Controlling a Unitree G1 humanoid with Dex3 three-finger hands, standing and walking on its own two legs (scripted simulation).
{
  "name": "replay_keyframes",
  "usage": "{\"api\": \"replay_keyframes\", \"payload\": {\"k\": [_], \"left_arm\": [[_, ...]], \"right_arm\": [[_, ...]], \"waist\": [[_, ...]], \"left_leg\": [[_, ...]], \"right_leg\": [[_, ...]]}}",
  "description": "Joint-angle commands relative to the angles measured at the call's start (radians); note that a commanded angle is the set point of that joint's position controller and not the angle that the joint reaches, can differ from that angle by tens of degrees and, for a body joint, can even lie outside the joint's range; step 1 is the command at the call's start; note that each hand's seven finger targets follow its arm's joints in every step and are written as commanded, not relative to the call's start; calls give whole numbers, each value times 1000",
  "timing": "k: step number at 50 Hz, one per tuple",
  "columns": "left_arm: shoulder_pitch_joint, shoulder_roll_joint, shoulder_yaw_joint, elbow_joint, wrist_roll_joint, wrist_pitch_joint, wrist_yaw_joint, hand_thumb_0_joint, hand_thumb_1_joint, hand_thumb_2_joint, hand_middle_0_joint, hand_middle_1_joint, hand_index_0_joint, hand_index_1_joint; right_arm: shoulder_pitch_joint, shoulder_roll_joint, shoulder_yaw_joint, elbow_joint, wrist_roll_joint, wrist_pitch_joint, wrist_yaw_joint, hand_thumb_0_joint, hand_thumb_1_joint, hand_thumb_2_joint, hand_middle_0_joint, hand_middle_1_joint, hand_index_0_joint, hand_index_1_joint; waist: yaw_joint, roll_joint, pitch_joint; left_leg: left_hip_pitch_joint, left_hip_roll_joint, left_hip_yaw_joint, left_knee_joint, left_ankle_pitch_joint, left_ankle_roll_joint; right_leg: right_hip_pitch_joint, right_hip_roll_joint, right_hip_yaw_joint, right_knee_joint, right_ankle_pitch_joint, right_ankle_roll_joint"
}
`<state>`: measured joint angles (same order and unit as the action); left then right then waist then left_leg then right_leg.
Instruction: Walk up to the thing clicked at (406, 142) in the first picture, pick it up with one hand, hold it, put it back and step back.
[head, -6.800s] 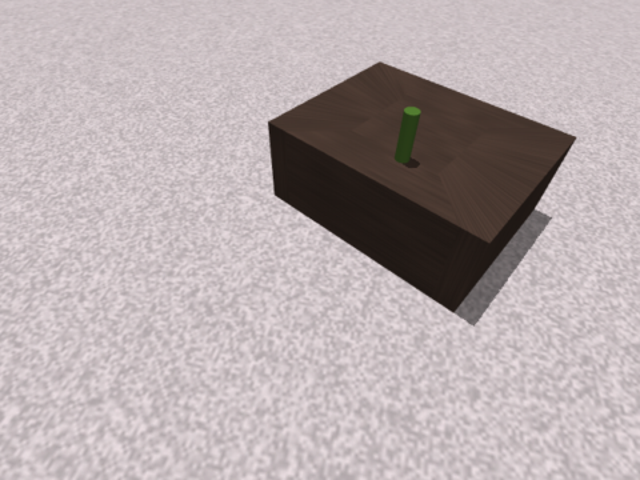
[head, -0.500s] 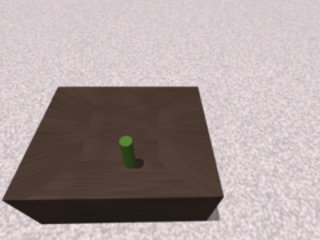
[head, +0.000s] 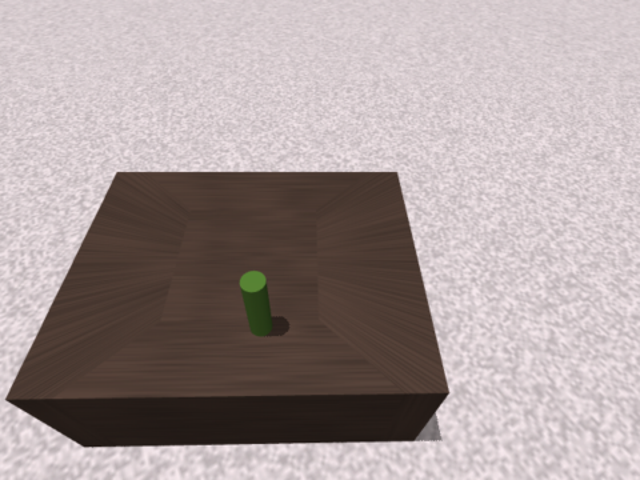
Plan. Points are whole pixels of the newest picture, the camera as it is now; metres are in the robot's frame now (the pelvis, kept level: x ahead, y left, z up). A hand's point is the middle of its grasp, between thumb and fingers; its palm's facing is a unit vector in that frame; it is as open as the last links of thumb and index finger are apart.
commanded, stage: stand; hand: left
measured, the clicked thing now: (257, 305) +0.54 +0.14 -0.30
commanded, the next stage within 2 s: go down in 0.12 s
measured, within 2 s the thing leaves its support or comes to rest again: neither
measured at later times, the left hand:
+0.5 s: hand out of the picture +0.16 +0.26 -0.15, palm faces +0.04 -0.94 -0.34, open 12.2 cm
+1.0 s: hand out of the picture +0.17 +0.26 -0.15, palm faces +0.04 -0.94 -0.33, open 17.4 cm
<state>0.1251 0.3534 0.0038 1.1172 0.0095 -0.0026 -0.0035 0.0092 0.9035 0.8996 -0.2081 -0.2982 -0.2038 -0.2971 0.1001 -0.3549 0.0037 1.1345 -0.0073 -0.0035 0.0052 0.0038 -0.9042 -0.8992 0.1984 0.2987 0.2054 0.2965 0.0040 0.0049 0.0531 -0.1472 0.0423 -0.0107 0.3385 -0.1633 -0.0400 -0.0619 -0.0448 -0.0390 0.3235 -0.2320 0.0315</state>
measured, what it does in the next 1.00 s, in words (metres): stands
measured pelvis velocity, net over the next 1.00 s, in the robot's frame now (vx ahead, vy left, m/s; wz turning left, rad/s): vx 0.02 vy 0.01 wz -0.01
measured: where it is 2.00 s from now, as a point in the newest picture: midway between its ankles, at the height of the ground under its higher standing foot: outside the picture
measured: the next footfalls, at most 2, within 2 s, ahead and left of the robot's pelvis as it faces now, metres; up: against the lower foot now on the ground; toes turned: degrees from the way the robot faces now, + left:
none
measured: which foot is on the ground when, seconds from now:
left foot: down 0.00-1.00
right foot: down 0.00-1.00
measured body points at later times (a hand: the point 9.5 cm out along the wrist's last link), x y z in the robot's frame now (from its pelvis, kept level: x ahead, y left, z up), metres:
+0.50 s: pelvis -0.01 +0.00 -0.01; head +0.04 +0.00 +0.43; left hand +0.16 +0.31 -0.13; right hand +0.08 -0.26 -0.14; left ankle +0.01 +0.15 -0.75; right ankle -0.04 -0.14 -0.75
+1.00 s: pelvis +0.02 +0.01 -0.04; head +0.06 +0.01 +0.41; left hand +0.17 +0.31 -0.13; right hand +0.16 -0.25 -0.13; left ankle +0.01 +0.15 -0.75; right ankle -0.04 -0.14 -0.75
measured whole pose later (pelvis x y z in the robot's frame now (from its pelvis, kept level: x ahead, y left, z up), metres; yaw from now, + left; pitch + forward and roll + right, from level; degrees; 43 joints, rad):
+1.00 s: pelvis +0.02 +0.01 -0.04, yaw -1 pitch +10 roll -1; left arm 0.21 0.33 0.16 0.45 0.03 0.42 -0.07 0.00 -0.56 0.03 -0.10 -0.05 -0.10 -0.05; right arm 0.22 -0.26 -0.01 0.64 0.03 -0.12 -0.10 0.01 -0.86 -0.88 0.20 0.30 0.21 0.30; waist -0.02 0.02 -0.09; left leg -0.57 0.05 -0.02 0.81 -0.41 -0.03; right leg -0.47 -0.04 -0.02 0.77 -0.46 0.04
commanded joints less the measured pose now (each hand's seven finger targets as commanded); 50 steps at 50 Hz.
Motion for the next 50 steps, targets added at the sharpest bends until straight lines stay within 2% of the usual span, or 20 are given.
{"api": "replay_keyframes", "payload": {"k": [1,10,11,12,13,14,15,16,18,20,25,30,31,32,33,36,39,45,46,50], "left_arm": [[-26,218,46,-51,0,-25,14,0,899,900,-200,-300,-200,-300],[-20,220,47,-52,1,-24,13,0,899,900,-200,-300,-200,-300],[-22,214,44,-51,-1,-25,13,0,819,820,-120,-220,-120,-220],[-372,43,49,-401,-51,-117,24,0,739,740,-40,-140,-50,-140],[-474,95,61,-349,-50,-109,29,0,659,660,-23,-60,-43,-60],[-327,189,123,-235,-29,-81,31,0,579,580,-22,-19,-29,-4],[-256,224,155,-134,-9,-56,22,0,499,500,-25,-26,-39,-6],[-309,247,169,-134,2,-43,14,0,419,420,-33,-28,-44,-10],[-246,235,194,-103,40,-25,0,0,259,260,-33,-29,-46,-10],[-132,241,240,-148,65,20,-6,0,99,139,-42,-37,-58,-14],[-87,156,204,-296,51,170,-12,0,-185,59,-57,-31,-74,-8],[-70,154,219,-394,43,276,-10,0,-473,25,-79,-52,-89,-39],[-136,167,212,-498,42,277,-14,0,-514,27,-77,-54,-86,-43],[-97,167,223,-468,43,287,-14,0,-557,12,-88,-53,-97,-42],[-144,194,235,-553,42,284,-15,0,-552,14,-85,-52,-92,-42],[-120,187,233,-627,45,295,-23,0,-594,17,-88,-54,-92,-49],[-38,176,239,-601,46,322,-30,0,-610,10,-89,-51,-93,-45],[-7,189,237,-812,33,375,-52,0,-611,23,-85,-56,-89,-51],[66,171,237,-742,33,396,-54,0,-609,24,-84,-56,-88,-50],[76,180,236,-858,29,426,-63,0,-611,22,-84,-53,-88,-49]], "right_arm": [[-32,-213,-36,-60,-1,-21,-12,0,-900,-900,200,300,200,300],[-36,-213,-38,-62,-2,-21,-12,0,-900,-900,200,300,200,300],[-37,-212,-36,-61,0,-21,-12,0,-980,-954,197,297,196,297],[-3,-47,-14,-338,65,-68,-33,0,-999,-921,200,300,200,300],[47,-72,-12,-278,67,-65,-44,0,-1006,-925,200,300,200,300],[85,-112,-38,-291,69,-57,-55,0,-1004,-928,200,300,200,300],[98,-114,-50,-301,64,-52,-57,0,-992,-923,200,300,200,300],[105,-104,-51,-328,63,-50,-60,0,-988,-921,200,300,200,300],[127,-97,-75,-370,43,-59,-63,0,-972,-916,200,300,200,300],[137,-91,-94,-418,35,-63,-56,0,-958,-910,200,300,200,300],[90,-68,-84,-523,47,-72,-52,0,-922,-898,200,300,200,300],[111,-54,-75,-563,46,-83,-54,0,-871,-886,201,300,200,300],[120,-56,-79,-575,46,-88,-55,0,-862,-884,201,300,200,300],[118,-41,-64,-572,47,-92,-56,0,-854,-881,201,300,200,300],[122,-57,-79,-574,45,-99,-60,0,-855,-882,201,300,200,300],[129,-54,-77,-582,41,-119,-73,0,-857,-883,201,300,200,300],[123,-45,-64,-586,37,-137,-86,0,-855,-883,201,300,200,300],[117,-43,-70,-613,33,-153,-108,0,-851,-882,201,300,201,300],[117,-37,-59,-616,32,-154,-110,0,-850,-882,201,300,201,300],[121,-38,-62,-631,29,-168,-117,0,-850,-882,201,300,201,300]], "waist": [[-2,-4,-95],[2,-5,-91],[-2,2,-75],[-127,49,-30],[-93,32,-55],[-69,-27,-43],[-55,-37,-71],[-44,-55,-97],[-25,-34,-186],[33,33,-270],[8,31,-225],[-8,-10,-206],[-19,-2,-234],[-14,19,-227],[-16,36,-244],[-29,40,-279],[-30,26,-260],[-24,65,-329],[-32,26,-307],[-30,67,-335]], "left_leg": [[59,93,-62,-21,225,52],[55,91,-64,-22,222,51],[53,89,-64,-27,224,49],[-35,-46,72,30,34,38],[-33,-52,65,36,5,39],[-53,-40,62,43,-9,42],[-81,-48,59,71,-7,45],[-105,-47,54,102,13,49],[-100,-52,52,134,40,45],[-94,-58,53,138,104,34],[-120,-50,49,142,95,29],[-157,-39,48,191,73,34],[-150,-36,48,204,84,35],[-161,-35,47,212,70,33],[-161,-36,46,228,87,32],[-152,-31,42,266,109,32],[-195,-31,36,306,116,34],[-210,-30,27,381,164,38],[-233,-32,26,399,173,43],[-249,-22,13,437,188,39]], "right_leg": [[-15,-101,63,-52,201,-40],[-15,-100,62,-52,193,-43],[-25,-99,63,-56,191,-41],[-265,31,12,18,148,-33],[-224,27,3,22,115,-32],[-210,40,-10,25,79,-34],[-218,39,-11,41,63,-37],[-233,40,-10,67,78,-36],[-220,35,-2,109,108,-37],[-176,36,-1,129,144,-47],[-206,53,-15,135,115,-45],[-266,54,-18,179,87,-37],[-278,54,-15,194,104,-34],[-285,53,-14,209,92,-35],[-294,52,-12,221,107,-35],[-308,50,-8,258,132,-30],[-331,48,-11,290,138,-26],[-370,46,-14,350,181,-19],[-381,46,-14,356,197,-13],[-422,52,-22,405,171,-18]]}}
